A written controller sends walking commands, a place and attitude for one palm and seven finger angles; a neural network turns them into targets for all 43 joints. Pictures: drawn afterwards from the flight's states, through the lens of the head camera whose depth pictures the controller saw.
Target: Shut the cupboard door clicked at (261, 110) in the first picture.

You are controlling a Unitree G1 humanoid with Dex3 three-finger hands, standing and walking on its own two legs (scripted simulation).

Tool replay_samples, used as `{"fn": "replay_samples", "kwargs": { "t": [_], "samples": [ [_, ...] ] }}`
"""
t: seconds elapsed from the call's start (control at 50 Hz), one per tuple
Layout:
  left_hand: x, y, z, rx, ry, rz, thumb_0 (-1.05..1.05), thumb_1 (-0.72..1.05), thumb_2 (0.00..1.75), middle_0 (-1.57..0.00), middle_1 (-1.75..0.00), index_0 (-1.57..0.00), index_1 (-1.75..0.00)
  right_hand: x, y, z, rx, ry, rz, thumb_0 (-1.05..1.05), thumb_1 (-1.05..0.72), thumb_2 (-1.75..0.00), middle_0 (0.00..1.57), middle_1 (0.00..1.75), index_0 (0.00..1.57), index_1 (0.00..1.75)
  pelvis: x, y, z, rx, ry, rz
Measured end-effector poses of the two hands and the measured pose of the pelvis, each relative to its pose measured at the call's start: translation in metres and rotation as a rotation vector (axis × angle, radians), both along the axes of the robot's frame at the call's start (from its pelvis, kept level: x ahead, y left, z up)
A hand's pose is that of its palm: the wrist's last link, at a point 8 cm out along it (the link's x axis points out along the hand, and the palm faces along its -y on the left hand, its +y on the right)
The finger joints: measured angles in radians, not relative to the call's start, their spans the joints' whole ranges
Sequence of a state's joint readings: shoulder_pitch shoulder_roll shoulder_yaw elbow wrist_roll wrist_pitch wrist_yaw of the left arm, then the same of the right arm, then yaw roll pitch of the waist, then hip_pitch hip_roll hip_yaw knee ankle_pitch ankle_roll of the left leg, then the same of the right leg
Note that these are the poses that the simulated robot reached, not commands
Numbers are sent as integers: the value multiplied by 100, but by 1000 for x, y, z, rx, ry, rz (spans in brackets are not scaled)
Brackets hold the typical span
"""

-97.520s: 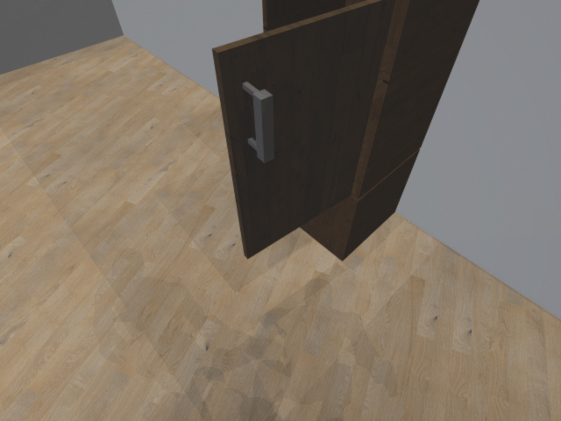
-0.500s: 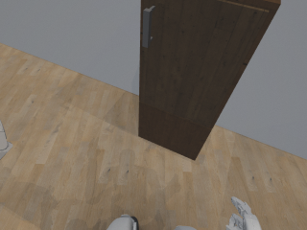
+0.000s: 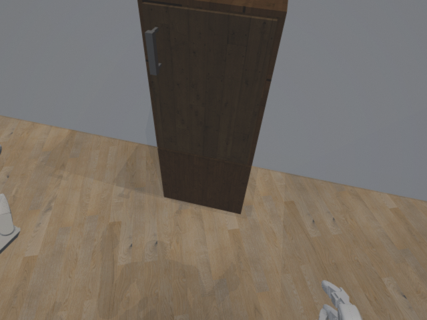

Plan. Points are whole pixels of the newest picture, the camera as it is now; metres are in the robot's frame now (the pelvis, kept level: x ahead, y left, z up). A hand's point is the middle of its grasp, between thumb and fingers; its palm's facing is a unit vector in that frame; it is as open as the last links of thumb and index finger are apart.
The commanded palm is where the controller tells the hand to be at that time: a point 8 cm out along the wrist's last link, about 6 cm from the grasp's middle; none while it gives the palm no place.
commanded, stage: stop stepping back and stand still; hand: left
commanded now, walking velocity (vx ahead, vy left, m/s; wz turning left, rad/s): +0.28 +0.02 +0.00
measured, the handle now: (155, 51) +0.89 +0.18 +0.12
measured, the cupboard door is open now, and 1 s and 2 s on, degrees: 0 0 0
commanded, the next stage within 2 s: let the arm hang, fingers relaxed in 1.12 s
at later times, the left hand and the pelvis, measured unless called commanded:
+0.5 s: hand out of the picture +0.16 +0.28 +0.17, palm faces +0.42 -0.76 -0.50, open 7.4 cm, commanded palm +0.11 +0.31 +0.18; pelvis -0.04 +0.02 +0.00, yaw -2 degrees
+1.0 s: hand out of the picture +0.21 +0.30 +0.17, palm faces +0.37 -0.80 -0.47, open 7.4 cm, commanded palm +0.14 +0.34 +0.18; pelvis -0.01 +0.05 +0.00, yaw -3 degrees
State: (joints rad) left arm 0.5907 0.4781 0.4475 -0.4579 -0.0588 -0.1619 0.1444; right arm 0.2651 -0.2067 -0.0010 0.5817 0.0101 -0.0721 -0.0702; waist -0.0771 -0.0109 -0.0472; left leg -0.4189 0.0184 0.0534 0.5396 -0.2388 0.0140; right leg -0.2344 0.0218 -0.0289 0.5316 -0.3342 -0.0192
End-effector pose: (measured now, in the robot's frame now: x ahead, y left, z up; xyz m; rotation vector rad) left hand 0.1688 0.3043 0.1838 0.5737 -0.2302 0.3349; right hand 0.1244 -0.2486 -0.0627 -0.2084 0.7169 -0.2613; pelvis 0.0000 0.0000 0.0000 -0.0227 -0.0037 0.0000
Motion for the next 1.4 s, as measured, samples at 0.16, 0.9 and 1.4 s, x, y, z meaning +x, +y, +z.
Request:
{"fn": "replay_samples", "kwargs": {
  "t": [0.16,0.9,1.4],
  "samples": [
    [-48,13,-6,-71,-100,76,1,88,90,-21,-30,-21,-30,-62,-8,-13,-85,175,10,1,-90,-89,20,30,20,30,-22,14,0,12,-1,-25],
    [-7,37,5,-38,-92,12,1,89,90,-21,-30,-21,-30,10,49,5,-22,-17,55,1,-90,-89,20,30,20,30,-16,45,2,8,6,-43],
    [-49,19,-215,-294,907,77,0,90,90,-19,-30,-20,-30,-40,38,-54,68,200,98,1,-90,-89,20,30,21,30,-40,57,-6,14,3,-29]
  ]
}}
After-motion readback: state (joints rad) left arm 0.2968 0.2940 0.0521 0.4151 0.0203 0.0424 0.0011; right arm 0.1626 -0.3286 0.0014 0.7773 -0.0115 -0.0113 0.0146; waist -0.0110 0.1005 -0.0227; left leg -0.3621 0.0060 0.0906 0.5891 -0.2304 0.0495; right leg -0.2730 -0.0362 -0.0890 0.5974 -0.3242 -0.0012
